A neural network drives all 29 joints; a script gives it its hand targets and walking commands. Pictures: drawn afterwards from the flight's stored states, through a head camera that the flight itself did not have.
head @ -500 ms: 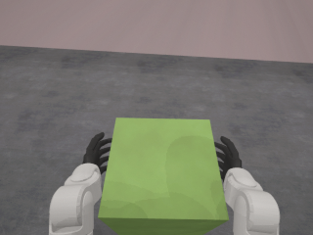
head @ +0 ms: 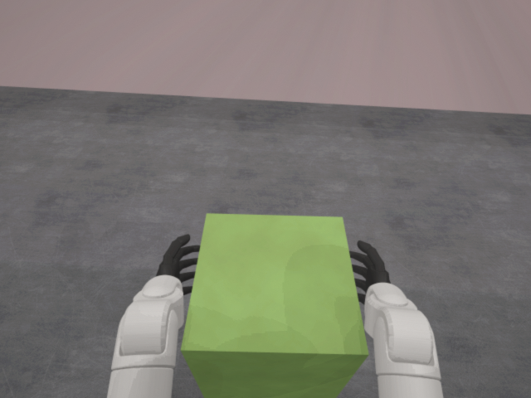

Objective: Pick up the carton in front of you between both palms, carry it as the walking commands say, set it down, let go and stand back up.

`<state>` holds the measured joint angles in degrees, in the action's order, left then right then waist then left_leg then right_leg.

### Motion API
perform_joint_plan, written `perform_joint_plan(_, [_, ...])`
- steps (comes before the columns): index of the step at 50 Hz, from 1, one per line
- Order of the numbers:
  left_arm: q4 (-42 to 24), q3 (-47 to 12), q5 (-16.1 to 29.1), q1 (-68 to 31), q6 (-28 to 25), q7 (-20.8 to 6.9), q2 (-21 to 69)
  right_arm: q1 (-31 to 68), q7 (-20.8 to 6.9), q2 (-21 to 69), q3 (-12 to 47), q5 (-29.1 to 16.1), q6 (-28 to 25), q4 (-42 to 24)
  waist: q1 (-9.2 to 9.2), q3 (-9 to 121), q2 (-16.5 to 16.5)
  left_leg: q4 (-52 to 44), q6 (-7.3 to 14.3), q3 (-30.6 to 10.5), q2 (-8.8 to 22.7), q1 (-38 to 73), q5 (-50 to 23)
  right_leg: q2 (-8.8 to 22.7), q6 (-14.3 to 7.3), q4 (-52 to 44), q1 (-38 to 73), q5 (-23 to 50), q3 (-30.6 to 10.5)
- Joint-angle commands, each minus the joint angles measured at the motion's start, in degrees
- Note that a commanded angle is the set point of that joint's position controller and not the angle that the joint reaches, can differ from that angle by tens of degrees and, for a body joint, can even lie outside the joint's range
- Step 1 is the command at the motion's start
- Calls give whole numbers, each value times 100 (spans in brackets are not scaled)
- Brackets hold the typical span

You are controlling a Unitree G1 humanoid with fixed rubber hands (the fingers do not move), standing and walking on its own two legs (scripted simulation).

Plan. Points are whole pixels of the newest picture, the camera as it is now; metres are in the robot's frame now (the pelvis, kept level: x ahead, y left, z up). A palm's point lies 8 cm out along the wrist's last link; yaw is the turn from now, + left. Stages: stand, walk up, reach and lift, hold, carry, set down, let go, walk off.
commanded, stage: carry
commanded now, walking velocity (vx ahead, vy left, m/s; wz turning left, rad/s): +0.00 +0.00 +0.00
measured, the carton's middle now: (271, 312) +0.26 +0.00 -0.03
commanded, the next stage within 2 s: hold in 0.54 s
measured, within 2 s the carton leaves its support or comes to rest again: neither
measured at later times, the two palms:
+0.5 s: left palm (166, 288) +0.26 +0.16 +0.04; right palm (369, 295) +0.26 -0.14 +0.04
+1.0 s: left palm (143, 320) +0.21 +0.18 +0.03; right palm (352, 301) +0.25 -0.12 +0.03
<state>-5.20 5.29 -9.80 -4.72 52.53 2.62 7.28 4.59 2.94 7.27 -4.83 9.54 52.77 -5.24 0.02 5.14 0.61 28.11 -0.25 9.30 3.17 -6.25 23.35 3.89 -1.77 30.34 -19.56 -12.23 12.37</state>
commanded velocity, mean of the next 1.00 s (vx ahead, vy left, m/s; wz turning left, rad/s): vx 0.00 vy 0.00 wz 0.00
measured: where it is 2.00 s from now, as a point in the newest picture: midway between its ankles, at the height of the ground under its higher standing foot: outside the picture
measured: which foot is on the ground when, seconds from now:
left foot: down 0.00-1.00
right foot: down 0.00-1.00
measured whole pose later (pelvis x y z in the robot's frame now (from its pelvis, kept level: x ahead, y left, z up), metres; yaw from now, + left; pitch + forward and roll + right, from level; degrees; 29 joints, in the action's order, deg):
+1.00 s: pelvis -0.07 -0.01 +0.00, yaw +9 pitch -7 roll +0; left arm 21.5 18.4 -16.7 -20.3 33.9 -1.8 9.8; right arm 18.7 0.6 9.6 -16.2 16.7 37.8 16.4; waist -0.7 -6.6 2.4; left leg 28.1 1.0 -2.2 -1.1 -3.6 17.3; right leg 0.2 0.5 24.8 -11.0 -6.5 -0.2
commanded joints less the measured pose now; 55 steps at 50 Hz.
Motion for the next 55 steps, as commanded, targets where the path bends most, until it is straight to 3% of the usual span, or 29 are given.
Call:
perform_joint_plan(1, [-22, -2746, 1042, -2319, -524, -932, 3909, 2343, -921, 3909, 2727, -1043, -554, -66, -9, 914, 7, -518, 112, -426, 624, -470, -1758, 594, -6, -260, 1022, 1581, -677])
perform_joint_plan(6, [774, -2494, 878, -2739, -1230, -1096, 4032, 2771, -1082, 4071, 2497, -886, -1248, 701, -3, 994, -16, -530, 141, -455, 590, -501, -1556, 599, -8, -302, 1044, 1443, -682])
perform_joint_plan(11, [1062, -2684, 940, -3084, -1662, -1269, 4558, 3152, -1259, 4584, 2711, -936, -1670, 974, -11, 1175, -44, -463, 150, -489, 568, -456, -1559, 608, -3, -295, 1102, 1462, -678])
perform_joint_plan(17, [728, -3030, 1137, -3006, -1427, -1347, 4997, 3080, -1344, 5038, 3077, -1134, -1438, 686, -25, 1325, -40, -343, 150, -494, 568, -439, -1810, 628, -2, -234, 1130, 1649, -663])
perform_joint_plan(27, [780, -2887, 1083, -2974, -1230, -1374, 4956, 3030, -1373, 4997, 2927, -1075, -1237, 721, -19, 1202, -16, -361, 160, -520, 572, -573, -1775, 622, 15, -231, 1025, 1608, -661])
perform_joint_plan(28, [959, -2727, 1053, -2433, -1317, -1387, 5058, 2297, -1331, 4959, 2813, -1015, -1243, 598, -107, 566, 544, -748, 156, -1604, -588, -1160, -3696, -865, -67, -416, 2831, 2921, -1592])
perform_joint_plan(29, [700, -2529, 916, -2496, -1482, -1284, 4751, 2454, -1283, 4824, 2884, -1021, -1334, 260, 84, 967, 429, -754, 149, -1677, -535, -1237, -3933, -756, -33, -422, 3342, 3405, -1786])
perform_joint_plan(30, [838, -2426, 807, -2351, -1501, -1235, 4664, 2373, -1239, 4725, 2778, -921, -1338, 285, 37, 1005, 62, -834, 193, -1682, -614, -789, -3616, -765, 65, -544, 3246, 3294, -1790])
perform_joint_plan(31, [949, -2323, 675, -2293, -1564, -1173, 4613, 2558, -1281, 4573, 2902, -981, -1385, 226, 137, 730, 287, -972, 190, -1703, -652, -547, -3306, -782, 152, -557, 2997, 3071, -1724])
perform_joint_plan(33, [1048, -2387, 709, -2365, -1635, -1140, 4633, 2611, -1270, 4652, 3023, -1061, -1435, 258, 138, 774, 131, -971, 129, -1672, -658, -323, -3687, -923, 202, -661, 2973, 3044, -1705])
perform_joint_plan(34, [1105, -2390, 713, -2338, -1679, -1104, 4632, 2739, -1288, 4552, 3029, -1062, -1478, 244, 166, 806, 288, -1033, 105, -1676, -649, -244, -3455, -928, 201, -669, 2973, 2794, -1683])
perform_joint_plan(35, [1016, -2435, 738, -2547, -1700, -1127, 4673, 2758, -1283, 4615, 3017, -1026, -1500, 269, 98, 843, 102, -1034, 89, -1635, -629, -243, -3378, -996, 195, -696, 2920, 2515, -1635])
perform_joint_plan(37, [953, -2613, 875, -2693, -1689, -1186, 4726, 2644, -1235, 4688, 2951, -988, -1528, 369, -24, 900, 74, -962, 54, -1635, -625, -142, -3460, -1022, 169, -742, 2878, 2383, -1637])
perform_joint_plan(39, [963, -2714, 970, -2885, -1668, -1268, 4757, 2553, -1200, 4684, 2782, -856, -1523, 512, -171, 809, 106, -1043, 21, -1627, -606, -341, -3028, -1046, 97, -772, 2968, 2022, -1595])
perform_joint_plan(42, [1112, -2661, 932, -3084, -1652, -1377, 4752, 2619, -1200, 4736, 2604, -738, -1510, 747, -202, 472, 190, -1141, 53, -1615, -600, -781, -2253, -1000, 50, -784, 3027, 1549, -1569])
perform_joint_plan(46, [1908, -2020, 612, -3989, -1851, -1487, 4656, 3704, -1251, 4851, 2152, -556, -1619, 1417, -105, -69, 190, -1286, 295, -1599, -530, -1878, -465, -932, 74, -540, 3234, 626, -1514])
perform_joint_plan(49, [2827, -1364, 208, -4776, -2128, -1593, 4799, 4647, -1373, 5131, 1735, -342, -1802, 2235, -5, -87, 183, -1094, 449, -1526, -542, -2230, 359, -901, 141, -365, 3170, -89, -1579])
perform_joint_plan(52, [3684, -520, -256, -5481, -2483, -1684, 4695, 5297, -1425, 5180, 1026, 33, -2042, 3104, 90, -132, 27, -672, 487, -1442, -630, -2528, 671, -874, 173, -227, 2784, -676, -1676])
perform_joint_plan(55, [4315, 382, -773, -5586, -2731, -1617, 4241, 5430, -1304, 4835, 152, 486, -2278, 3778, 152, -203, 1, -253, 443, -1352, -733, -2897, 599, -852, 192, -56, 2341, -900, -1768])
